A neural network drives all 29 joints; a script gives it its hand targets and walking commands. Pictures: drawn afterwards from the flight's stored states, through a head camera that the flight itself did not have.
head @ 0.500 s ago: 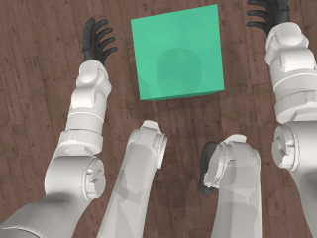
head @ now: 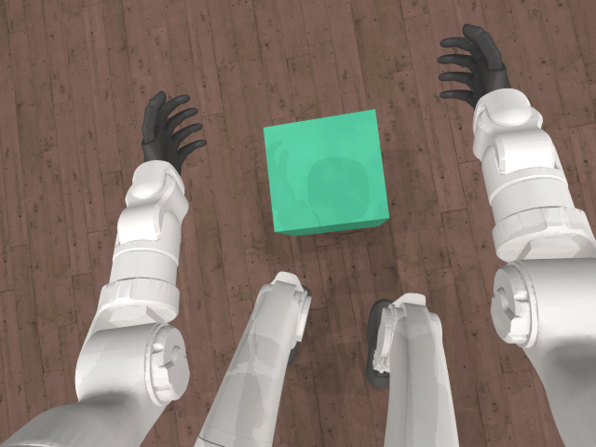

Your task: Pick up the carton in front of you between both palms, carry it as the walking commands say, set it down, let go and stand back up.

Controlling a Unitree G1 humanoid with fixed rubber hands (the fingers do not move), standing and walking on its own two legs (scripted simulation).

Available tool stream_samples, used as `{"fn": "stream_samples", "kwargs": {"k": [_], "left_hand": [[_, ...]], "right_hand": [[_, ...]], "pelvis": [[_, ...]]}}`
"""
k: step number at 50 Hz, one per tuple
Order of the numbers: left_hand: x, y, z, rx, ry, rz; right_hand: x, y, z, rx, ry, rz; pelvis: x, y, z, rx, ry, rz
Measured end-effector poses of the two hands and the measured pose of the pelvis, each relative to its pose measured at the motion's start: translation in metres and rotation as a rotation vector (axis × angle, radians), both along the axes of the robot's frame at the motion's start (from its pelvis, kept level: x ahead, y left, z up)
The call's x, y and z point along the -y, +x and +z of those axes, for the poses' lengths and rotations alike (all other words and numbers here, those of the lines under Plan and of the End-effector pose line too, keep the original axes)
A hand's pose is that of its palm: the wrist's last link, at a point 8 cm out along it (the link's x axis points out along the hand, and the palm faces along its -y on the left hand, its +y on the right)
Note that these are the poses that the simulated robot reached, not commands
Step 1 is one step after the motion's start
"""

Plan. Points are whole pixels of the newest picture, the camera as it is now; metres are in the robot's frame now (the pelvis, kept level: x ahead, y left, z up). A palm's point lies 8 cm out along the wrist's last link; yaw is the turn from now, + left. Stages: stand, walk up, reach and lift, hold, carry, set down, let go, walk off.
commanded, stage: set down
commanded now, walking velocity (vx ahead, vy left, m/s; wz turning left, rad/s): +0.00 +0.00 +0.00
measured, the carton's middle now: (328, 183) +0.47 +0.07 -0.44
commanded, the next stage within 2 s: let go in 0.16 s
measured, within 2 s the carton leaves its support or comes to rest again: neither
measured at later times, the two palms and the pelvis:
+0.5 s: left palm (108, 166) +0.38 +0.23 +0.04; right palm out of the picture +0.44 -0.18 +0.02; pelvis +0.05 +0.01 +0.14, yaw -4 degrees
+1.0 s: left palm out of the picture +0.28 +0.24 +0.15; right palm out of the picture +0.30 -0.22 +0.13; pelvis +0.11 +0.01 +0.21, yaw -3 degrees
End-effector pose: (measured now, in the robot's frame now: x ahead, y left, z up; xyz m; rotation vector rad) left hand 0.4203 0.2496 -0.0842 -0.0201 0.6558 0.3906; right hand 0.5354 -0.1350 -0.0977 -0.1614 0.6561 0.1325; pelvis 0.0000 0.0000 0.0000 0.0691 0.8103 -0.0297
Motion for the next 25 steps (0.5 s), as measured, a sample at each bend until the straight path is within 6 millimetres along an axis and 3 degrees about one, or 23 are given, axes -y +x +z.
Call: {"fn": "stream_samples", "kwargs": {"k": [5, 15, 19, 25], "left_hand": [[-0.002, 0.002, 0.028, 0.011, -0.003, 0.003], [0.012, -0.002, 0.072, -0.018, 0.008, -0.077], [0.021, -0.009, 0.091, -0.034, 0.015, -0.173], [0.019, -0.036, 0.123, -0.116, 0.043, -0.320]], "right_hand": [[-0.001, 0.001, 0.027, -0.001, -0.006, -0.006], [0.020, -0.009, 0.079, -0.011, -0.023, -0.046], [0.035, -0.033, 0.097, -0.010, -0.059, -0.113], [0.050, -0.092, 0.119, -0.051, -0.078, -0.210]], "pelvis": [[0.000, 0.003, 0.026, 0.010, -0.003, 0.001], [-0.003, 0.019, 0.079, 0.042, -0.022, -0.006], [-0.006, 0.029, 0.101, 0.076, -0.035, -0.013], [-0.011, 0.048, 0.135, 0.168, -0.047, -0.029]]}}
